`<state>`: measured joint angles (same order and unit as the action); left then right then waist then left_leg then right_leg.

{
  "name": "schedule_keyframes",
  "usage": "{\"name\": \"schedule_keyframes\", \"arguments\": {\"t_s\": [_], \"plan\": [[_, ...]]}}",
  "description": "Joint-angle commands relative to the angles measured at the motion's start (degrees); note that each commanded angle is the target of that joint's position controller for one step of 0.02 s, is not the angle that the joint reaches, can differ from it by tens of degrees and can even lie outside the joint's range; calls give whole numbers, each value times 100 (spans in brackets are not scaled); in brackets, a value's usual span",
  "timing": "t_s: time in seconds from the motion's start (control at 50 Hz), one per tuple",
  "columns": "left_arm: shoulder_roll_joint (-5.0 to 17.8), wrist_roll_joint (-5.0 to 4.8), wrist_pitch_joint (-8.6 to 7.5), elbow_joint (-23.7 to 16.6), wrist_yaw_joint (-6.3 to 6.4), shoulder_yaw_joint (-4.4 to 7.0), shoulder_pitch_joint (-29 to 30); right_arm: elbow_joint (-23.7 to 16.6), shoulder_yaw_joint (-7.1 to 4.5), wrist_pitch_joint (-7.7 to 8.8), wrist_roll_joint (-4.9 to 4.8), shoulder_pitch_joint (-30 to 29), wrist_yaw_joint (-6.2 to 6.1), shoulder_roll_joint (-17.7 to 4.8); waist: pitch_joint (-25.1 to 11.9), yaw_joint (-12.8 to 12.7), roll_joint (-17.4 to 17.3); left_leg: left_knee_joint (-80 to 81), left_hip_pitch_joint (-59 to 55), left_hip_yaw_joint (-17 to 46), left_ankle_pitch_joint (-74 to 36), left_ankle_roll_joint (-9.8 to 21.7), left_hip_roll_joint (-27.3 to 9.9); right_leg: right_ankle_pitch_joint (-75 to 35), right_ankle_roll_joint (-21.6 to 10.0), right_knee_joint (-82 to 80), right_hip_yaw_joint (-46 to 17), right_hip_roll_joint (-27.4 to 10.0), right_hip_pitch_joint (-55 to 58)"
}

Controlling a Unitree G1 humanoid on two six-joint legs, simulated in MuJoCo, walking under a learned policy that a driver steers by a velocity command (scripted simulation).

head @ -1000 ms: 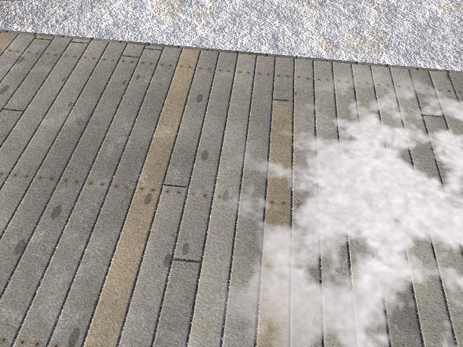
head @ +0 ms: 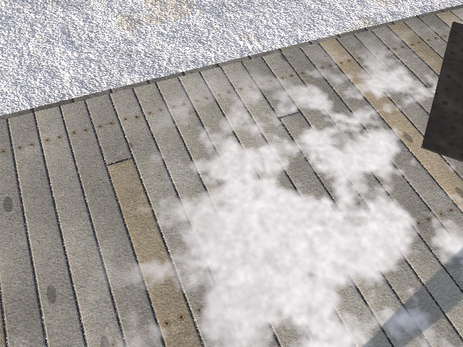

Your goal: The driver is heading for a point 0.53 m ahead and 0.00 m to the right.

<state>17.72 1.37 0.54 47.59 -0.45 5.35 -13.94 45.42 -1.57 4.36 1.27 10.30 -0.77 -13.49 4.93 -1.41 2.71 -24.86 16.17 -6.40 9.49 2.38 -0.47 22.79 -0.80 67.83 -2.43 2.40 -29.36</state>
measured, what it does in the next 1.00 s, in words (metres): steps on the spot, turning right: right foot, then left foot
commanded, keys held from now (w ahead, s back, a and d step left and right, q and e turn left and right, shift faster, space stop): e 0.28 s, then no key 0.72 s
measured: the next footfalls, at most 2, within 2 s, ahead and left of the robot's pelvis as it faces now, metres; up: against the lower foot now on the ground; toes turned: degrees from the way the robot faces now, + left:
right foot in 0.28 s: +0.13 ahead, -0.12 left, +0.00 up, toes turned -12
left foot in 0.70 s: +0.12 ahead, +0.08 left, +0.00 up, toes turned -15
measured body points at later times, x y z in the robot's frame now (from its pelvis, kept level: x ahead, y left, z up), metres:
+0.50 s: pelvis +0.06 -0.03 +0.00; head +0.09 -0.06 +0.45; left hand +0.26 +0.18 -0.10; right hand +0.09 -0.31 -0.14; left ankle +0.07 +0.11 -0.67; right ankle +0.09 -0.11 -0.74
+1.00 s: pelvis +0.07 +0.00 +0.00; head +0.07 +0.00 +0.45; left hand +0.19 +0.22 -0.14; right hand +0.09 -0.26 -0.13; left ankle +0.08 +0.09 -0.74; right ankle +0.09 -0.11 -0.74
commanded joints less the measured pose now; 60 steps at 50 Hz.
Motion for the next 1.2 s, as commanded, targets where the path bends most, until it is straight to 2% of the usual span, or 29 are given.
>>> {"name": "schedule_keyframes", "arguments": {"t_s": [0.02, 0.12, 0.2, 0.24, 0.26, 0.28, 0.3, 0.32, 0.34, 0.36, 0.38, 0.4, 0.42, 0.48, 0.52, 0.6, 0.64, 0.66, 0.68, 0.7, 0.72, 0.74, 0.76, 0.8, 0.82, 0.88, 0.94, 1.04, 1.2], "plan": [[74, 50, 126, -283, -88, 11, -573, -269, -150, 65, -2, 164, -20, -645, -818, -144, -938, 734, -741, 774, -4014, 915, -1621, -351, 109, -234, 1, -223, -265], [-88, 19, 177, -699, -251, -142, 171, -244, -222, -69, -15, 186, -34, -814, -801, -19, -1062, 742, -394, -4, -3111, 761, -1470, -1275, 31, -1860, 384, -366, 432], [93, 28, 200, -982, -253, -120, 579, -233, -342, -209, -18, 415, 0, -1093, -727, 184, -1099, 375, -617, -15, -2387, 649, -1718, -767, -108, -2666, 594, -286, 740], [139, 31, 157, -1080, -241, -96, 594, -228, -387, -319, -35, 495, -15, -1166, -696, 217, -1058, -53, -736, -13, -1934, 526, -1800, -535, -233, -3246, 622, -235, 968], [128, 61, 92, -1047, -212, -87, 412, -193, -402, -390, -41, 562, -27, -1168, -775, 114, -820, -581, -647, -168, -1522, 352, -1685, -864, -317, -3855, 618, -155, 1390], [395, 126, 1, -959, -133, -11, 70, -132, -390, -445, 12, 934, -14, -1059, -1032, 31, -33, -1591, -273, -413, -684, 51, -1376, -1543, -462, -4497, -36, -447, 2112], [1138, 123, -52, -1154, -53, 123, 101, -453, -242, -504, 45, 1154, 35, -526, -1186, 241, 1514, -3147, 1320, -740, 2519, -384, -563, -3557, -1061, -4772, -2417, -2242, 3023], [1229, -106, -8, -1059, -19, 223, -493, -557, -264, -631, 24, 715, -35, -741, -1526, -323, 993, -4006, 1621, 177, 3102, -439, -47, -4481, -1936, -4764, -2760, -2626, 2866], [950, -126, 17, -947, 15, 131, -487, -580, -262, -697, -25, 475, -46, -739, -1285, -220, 571, -4303, 1711, 524, 2693, -436, -214, -4547, -1936, -4710, -2196, -2319, 2736], [627, -102, 39, -939, 65, 21, -142, -560, -238, -687, -80, 359, -48, -653, -880, -62, 449, -4167, 1674, 633, 2225, -403, -273, -4196, -1712, -4819, -1672, -1959, 2318], [424, -67, 61, -992, 109, -49, 259, -488, -246, -662, -60, 361, -54, -671, -755, 120, 376, -3870, 1569, 698, 1842, -372, -349, -3694, -1412, -4912, -1336, -1586, 2163], [276, -89, 60, -1031, 142, -100, 453, -410, -276, -675, 26, 503, -42, -765, -770, 207, 459, -3789, 1360, 629, 1625, -367, -303, -3845, -1305, -4915, -1120, -1408, 2054], [216, -79, 46, -1029, 133, -138, 485, -323, -291, -703, 53, 660, -22, -788, -922, 259, 377, -3826, 1127, 582, 1537, -357, -205, -4092, -1281, -4896, -987, -1343, 2018], [294, -46, -31, -926, 97, -136, 357, -294, -243, -775, -30, 658, 19, -590, -1007, 244, 176, -3256, 869, 617, 1484, -356, -141, -3666, -1249, -4994, -972, -1338, 2020], [292, -17, -31, -854, 95, -150, 316, -309, -206, -816, -22, 514, 14, -504, -893, 156, 320, -2665, 718, 626, 1469, -341, -122, -2788, -1223, -5127, -1058, -1313, 1943], [344, 49, 15, -702, 61, -157, 274, -294, -189, -815, -52, 417, -26, -497, -732, 46, 481, -1704, 159, 537, 1527, -220, 55, -1613, -1190, -5208, -1251, -1267, 1612], [334, 34, 33, -622, 70, -173, 311, -222, -172, -766, -72, 548, -60, -443, -700, 110, 389, -1057, -195, 501, 1329, -139, 117, -1420, -1129, -5131, -1377, -1268, 1502], [314, -2, 47, -592, 89, -188, 385, -136, -151, -727, -67, 731, -75, -367, -693, 232, 288, -443, -568, 440, 953, -78, 151, -1323, -1015, -5037, -1367, -1209, 1347], [253, -41, 50, -536, 115, -215, 349, -76, -128, -665, -41, 863, -88, -338, -663, 321, 128, 310, -1037, 541, 435, 5, 84, -1099, -795, -4973, -1349, -1128, 1064], [44, -53, 23, -511, 125, -280, 238, -93, -122, -576, 42, 843, -110, -491, -669, 235, -248, 752, -1315, 1221, 414, 106, -473, -819, -491, -4778, -1236, -926, 800], [-133, -118, 9, -500, 112, -309, 50, -204, -172, -510, 48, 472, -109, -891, -522, -79, -952, 1023, -849, 2090, 582, 365, -1193, -587, -249, -4526, -582, -274, 779], [-36, -56, 29, -411, 98, -298, 258, -199, -135, -470, 7, 170, -48, -718, -283, -62, -1062, 1172, 136, 2167, 787, 480, -1366, -818, -183, -4433, -317, -103, 1572], [-33, -21, 24, -343, 66, -296, 275, -216, -70, -430, 3, -21, -21, -530, -227, -138, -1035, 1191, 365, 1924, 1008, 329, -1128, -1159, -185, -4506, -367, -182, 1973], [79, -20, -27, -167, 41, -264, 211, -117, -76, -395, -19, 138, -40, -554, -258, -44, -1070, 1149, 244, 1591, 1195, 98, -736, -1546, -214, -4596, -476, -318, 2152], [125, -14, -54, -92, 41, -250, 158, -54, -74, -381, -48, 248, -62, -549, -273, -13, -957, 1103, 92, 1514, 1057, 84, -672, -1631, -228, -4620, -538, -383, 2086], [6, -49, -102, 181, 97, -286, 62, 95, -75, -384, -61, 453, -79, -503, -279, 66, -515, 941, -276, 1413, 772, 135, -619, -1625, -197, -4770, -604, -438, 1879], [-28, -62, -103, 424, 136, -297, 23, 249, -70, -387, -50, 542, -78, -464, -235, 115, -345, 890, -383, 1352, 659, 157, -572, -1632, -176, -4885, -657, -476, 1838], [-35, -75, -106, 805, 175, -307, -55, 532, -57, -364, -53, 606, -82, -417, -258, 129, -223, 855, -519, 1286, 401, 165, -530, -1749, -182, -4965, -693, -539, 1918], [-88, -88, -89, 1303, 230, -349, -155, 990, 8, -342, -59, 731, -110, -285, -253, 108, -282, 865, -592, 1231, 99, 155, -500, -1964, -208, -4965, -665, -599, 2091]]}}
